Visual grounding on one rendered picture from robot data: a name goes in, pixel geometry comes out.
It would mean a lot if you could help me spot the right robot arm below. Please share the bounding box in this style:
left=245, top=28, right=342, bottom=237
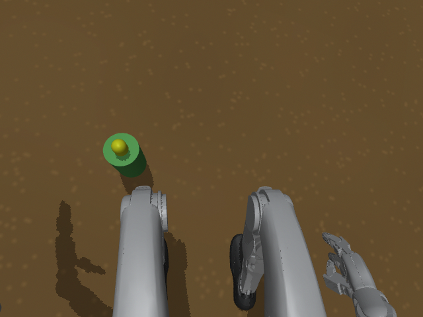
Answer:
left=352, top=288, right=397, bottom=317

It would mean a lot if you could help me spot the bottle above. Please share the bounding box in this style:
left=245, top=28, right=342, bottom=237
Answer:
left=103, top=133, right=147, bottom=178

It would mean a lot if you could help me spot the right robot hand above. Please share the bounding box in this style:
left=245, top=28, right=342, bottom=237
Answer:
left=322, top=232, right=377, bottom=299

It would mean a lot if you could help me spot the right robot foot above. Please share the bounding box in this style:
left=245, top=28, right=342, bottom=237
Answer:
left=230, top=234, right=256, bottom=310

